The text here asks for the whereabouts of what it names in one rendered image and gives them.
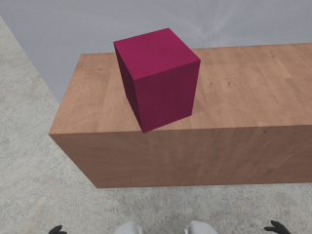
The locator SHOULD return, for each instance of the carton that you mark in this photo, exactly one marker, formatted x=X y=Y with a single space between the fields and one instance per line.
x=159 y=74

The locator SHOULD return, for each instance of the right robot thigh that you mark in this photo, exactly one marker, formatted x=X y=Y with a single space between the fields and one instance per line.
x=199 y=227

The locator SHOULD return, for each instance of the robot thigh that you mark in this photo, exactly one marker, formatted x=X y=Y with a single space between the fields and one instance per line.
x=199 y=227
x=129 y=228

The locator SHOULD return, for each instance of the pedestal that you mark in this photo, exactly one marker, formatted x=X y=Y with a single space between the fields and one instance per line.
x=251 y=122

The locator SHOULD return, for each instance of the left robot thigh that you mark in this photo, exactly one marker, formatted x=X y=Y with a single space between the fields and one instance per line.
x=129 y=228

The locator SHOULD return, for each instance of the robot right hand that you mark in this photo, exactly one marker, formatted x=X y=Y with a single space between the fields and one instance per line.
x=279 y=228

